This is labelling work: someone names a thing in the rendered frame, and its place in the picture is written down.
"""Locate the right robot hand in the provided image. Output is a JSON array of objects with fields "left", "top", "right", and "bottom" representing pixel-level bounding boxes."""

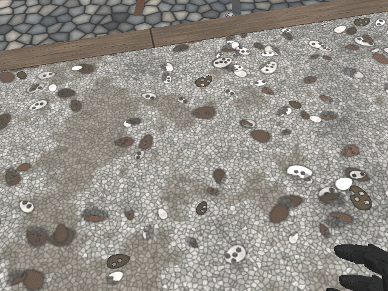
[{"left": 326, "top": 244, "right": 388, "bottom": 291}]

